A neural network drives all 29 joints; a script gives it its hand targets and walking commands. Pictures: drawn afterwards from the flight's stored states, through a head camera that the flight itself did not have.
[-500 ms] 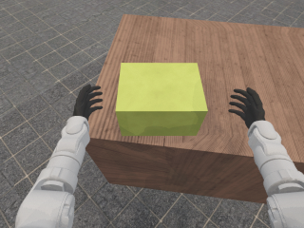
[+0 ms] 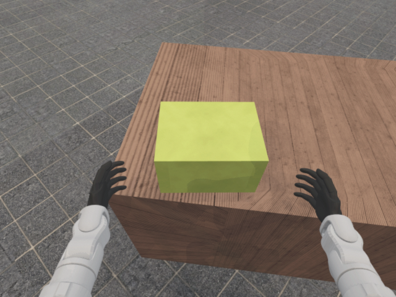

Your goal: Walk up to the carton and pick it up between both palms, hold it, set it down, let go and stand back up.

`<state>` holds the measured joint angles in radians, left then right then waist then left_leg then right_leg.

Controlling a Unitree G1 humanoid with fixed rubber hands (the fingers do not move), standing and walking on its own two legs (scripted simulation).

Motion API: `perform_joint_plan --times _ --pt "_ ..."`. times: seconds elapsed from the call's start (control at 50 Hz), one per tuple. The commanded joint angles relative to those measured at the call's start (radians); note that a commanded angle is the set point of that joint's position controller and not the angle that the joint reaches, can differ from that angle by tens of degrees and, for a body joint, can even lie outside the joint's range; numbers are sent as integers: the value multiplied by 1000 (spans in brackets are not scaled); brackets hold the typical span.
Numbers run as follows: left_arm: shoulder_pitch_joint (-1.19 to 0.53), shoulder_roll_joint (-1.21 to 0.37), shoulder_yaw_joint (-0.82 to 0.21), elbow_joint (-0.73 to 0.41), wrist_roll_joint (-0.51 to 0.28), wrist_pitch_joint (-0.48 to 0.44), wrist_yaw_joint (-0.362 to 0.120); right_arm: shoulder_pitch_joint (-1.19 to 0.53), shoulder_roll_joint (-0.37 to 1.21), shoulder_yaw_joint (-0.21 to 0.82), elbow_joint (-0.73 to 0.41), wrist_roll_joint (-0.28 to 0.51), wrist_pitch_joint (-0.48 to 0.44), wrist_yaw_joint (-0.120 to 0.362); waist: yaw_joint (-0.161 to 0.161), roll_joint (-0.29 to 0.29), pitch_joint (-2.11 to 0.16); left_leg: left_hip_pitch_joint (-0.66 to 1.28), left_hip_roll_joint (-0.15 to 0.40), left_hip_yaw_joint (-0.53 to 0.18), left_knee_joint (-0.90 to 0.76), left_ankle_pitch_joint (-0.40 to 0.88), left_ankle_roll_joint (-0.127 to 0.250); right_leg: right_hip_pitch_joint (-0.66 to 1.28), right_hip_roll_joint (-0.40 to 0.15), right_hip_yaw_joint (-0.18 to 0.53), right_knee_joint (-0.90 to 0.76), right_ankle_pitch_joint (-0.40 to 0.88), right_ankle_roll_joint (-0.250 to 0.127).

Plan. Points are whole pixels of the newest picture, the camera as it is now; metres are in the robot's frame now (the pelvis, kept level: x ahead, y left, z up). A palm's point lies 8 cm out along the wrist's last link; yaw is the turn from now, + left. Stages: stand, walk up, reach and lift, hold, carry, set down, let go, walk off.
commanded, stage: set down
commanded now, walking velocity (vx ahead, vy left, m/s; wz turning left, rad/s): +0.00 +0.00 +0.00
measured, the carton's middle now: (207, 147) +0.51 +0.01 -0.04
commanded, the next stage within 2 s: let go in 1.50 s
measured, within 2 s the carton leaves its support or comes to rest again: neither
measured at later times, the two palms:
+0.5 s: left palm (103, 229) +0.26 +0.21 -0.02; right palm (330, 255) +0.24 -0.24 -0.03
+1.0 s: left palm (93, 253) +0.22 +0.23 -0.05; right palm (321, 279) +0.20 -0.23 -0.05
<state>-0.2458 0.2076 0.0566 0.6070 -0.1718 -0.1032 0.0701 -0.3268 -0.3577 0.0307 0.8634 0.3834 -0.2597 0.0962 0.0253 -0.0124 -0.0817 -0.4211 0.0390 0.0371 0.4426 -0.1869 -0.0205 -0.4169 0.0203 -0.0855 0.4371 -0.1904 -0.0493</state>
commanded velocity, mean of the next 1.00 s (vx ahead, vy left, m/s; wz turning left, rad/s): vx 0.00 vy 0.00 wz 0.00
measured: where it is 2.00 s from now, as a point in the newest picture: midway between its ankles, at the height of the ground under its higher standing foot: outside the picture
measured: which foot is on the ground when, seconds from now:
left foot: down 0.00-1.00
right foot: down 0.00-1.00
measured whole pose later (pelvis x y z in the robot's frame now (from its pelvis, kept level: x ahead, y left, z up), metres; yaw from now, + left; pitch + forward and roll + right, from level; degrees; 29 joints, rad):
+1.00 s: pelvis +0.02 +0.01 +0.00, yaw -2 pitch +0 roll +0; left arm 0.18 0.18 -0.02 0.48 -0.12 -0.17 0.10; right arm 0.11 -0.25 0.03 0.76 0.23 -0.38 0.10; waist 0.01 -0.03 0.04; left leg -0.17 0.03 0.07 0.42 -0.24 -0.01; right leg -0.18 0.02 -0.05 0.40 -0.23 -0.03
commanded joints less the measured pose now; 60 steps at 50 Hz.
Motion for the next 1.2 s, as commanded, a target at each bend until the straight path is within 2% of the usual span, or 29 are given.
perform_joint_plan --times 0.0,0.02,0.06,0.12,0.18,0.2,0.3,0.32,0.38,0.4,0.48,0.5,0.54,0.58,0.64,0.68,0.72,0.8,0.86,0.9,0.92,0.96,0.98,1.02,1.06,1.08,1.1,1.14,1.18 --pt "-276 98 -9 -304 -16 -111 36 -253 -220 -74 -280 -1 -85 29 -14 -9 -512 188 -42 -26 -7 250 -4 261 16 95 -20 242 54" --pt "-324 120 -1 -306 -19 -123 42 -291 -223 -85 -296 -1 -88 32 -13 -2 -533 171 -46 -23 1 240 -6 258 10 102 -14 235 57" --pt "-219 106 17 -284 -4 -150 42 -178 -204 -60 -277 -3 -105 38 -1 -29 -492 161 -47 -23 -4 245 -3 306 2 123 -11 251 59" --pt "-117 80 18 -246 36 -181 37 -74 -188 -42 -205 7 -144 36 -21 -14 -436 158 -47 -31 -10 275 -9 350 -3 130 0 338 63" --pt "-80 65 12 -262 50 -204 34 -21 -181 -49 -172 4 -179 38 -31 9 -380 186 -45 -33 -13 252 -14 309 -2 123 -12 305 48" --pt "-58 74 17 -250 53 -207 39 -15 -179 -37 -186 7 -189 41 -9 9 -353 180 -46 -27 -19 222 -11 302 -4 127 -16 262 46" --pt "-44 76 -14 -236 4 -238 58 -29 -172 -45 -300 -14 -223 45 -2 -67 -291 72 -51 -14 -20 82 5 315 -28 163 -7 111 62" --pt "-2 58 -22 -206 17 -234 56 29 -160 -38 -258 -22 -217 42 -14 -67 -268 91 -49 -19 -23 85 4 324 -31 167 -15 121 57" --pt "-24 64 -26 -205 3 -242 56 14 -160 -38 -268 -22 -218 39 -2 -71 -261 100 -45 -17 -23 95 5 320 -29 164 -11 124 57" --pt "3 60 -26 -159 8 -235 52 38 -150 -19 -230 -20 -213 36 7 -64 -232 110 -47 -15 -24 92 2 316 -33 167 -19 129 53" --pt "-25 68 -31 -186 12 -200 57 17 -157 -22 -195 -26 -196 35 13 -9 -209 187 -39 -9 -33 111 -6 255 -14 134 -26 121 27" --pt "59 51 -30 -162 16 -189 50 90 -142 2 -182 -17 -191 35 13 -36 -180 196 -40 -9 -30 125 -5 275 -21 148 -40 126 28" --pt "6 70 -25 -214 15 -183 54 48 -157 -28 -207 -34 -189 33 12 -18 -194 217 -35 -12 -40 132 -9 263 -13 135 -35 125 26" --pt "83 64 -19 -185 12 -175 44 102 -150 -7 -220 -42 -184 29 16 -62 -186 213 -40 -9 -41 140 0 307 -22 153 -49 153 35" --pt "114 61 -18 -165 33 -128 21 150 -131 -14 -140 -80 -153 12 -9 -59 -135 230 -44 -7 -64 119 2 329 -29 156 -73 170 34" --pt "87 60 -32 -210 28 -118 32 136 -122 -43 -169 -102 -146 18 -8 -39 -129 224 -38 -3 -76 73 0 289 -30 152 -82 91 30" --pt "138 57 -42 -247 42 -118 35 194 -105 -48 -176 -115 -149 19 -12 -16 -119 259 -35 -4 -73 123 -3 288 -25 141 -86 122 22" --pt "217 78 -29 -252 64 -101 20 254 -103 -54 -181 -148 -155 -1 -28 -15 -143 296 -46 -5 -56 228 -9 353 -19 126 -70 325 28" --pt "214 80 -39 -361 40 -133 34 248 -100 -70 -289 -136 -182 -1 -14 6 -154 279 -44 -7 -54 272 -14 357 -10 119 -51 371 26" --pt "298 60 -46 -282 71 -108 33 313 -98 -54 -196 -151 -160 2 -23 15 -93 319 -39 -9 -59 252 -21 324 -4 112 -83 280 7" --pt "271 75 -42 -356 52 -116 31 308 -83 -63 -277 -145 -168 -1 -16 2 -144 326 -37 -5 -55 279 -14 328 -3 110 -77 302 12" --pt "342 63 -43 -321 64 -124 28 364 -87 -53 -262 -149 -185 3 -12 3 -129 332 -38 -6 -52 324 -17 353 -1 112 -72 360 13" --pt "321 68 -47 -271 69 -102 21 329 -98 -57 -218 -169 -171 -4 -21 7 -112 328 -40 -6 -52 301 -20 341 -5 113 -79 351 11" --pt "314 75 -29 -246 79 -71 15 333 -70 -52 -202 -182 -152 -8 -6 0 -82 311 -43 3 -68 229 -13 333 -17 117 -87 290 16" --pt "334 69 -43 -285 65 -54 16 346 -74 -67 -265 -194 -144 -11 -9 -31 -69 300 -38 8 -79 212 -2 330 -12 114 -95 260 16" --pt "342 60 -46 -310 71 -54 21 371 -68 -74 -275 -192 -143 -10 -4 -17 -64 307 -34 6 -84 224 -4 328 -7 110 -95 253 10" --pt "380 42 -51 -193 102 -4 5 396 -58 -49 -163 -222 -106 -18 -15 -15 -7 324 -36 7 -90 197 -7 325 -15 117 -121 224 1" --pt "375 63 -33 -271 94 21 -5 413 -26 -46 -248 -227 -93 -29 10 -36 -28 333 -40 13 -94 219 2 351 -15 117 -114 264 12" --pt "339 57 -41 -273 87 30 1 372 -41 -65 -262 -243 -87 -26 11 -33 -36 323 -33 12 -97 198 0 324 -9 105 -114 213 12"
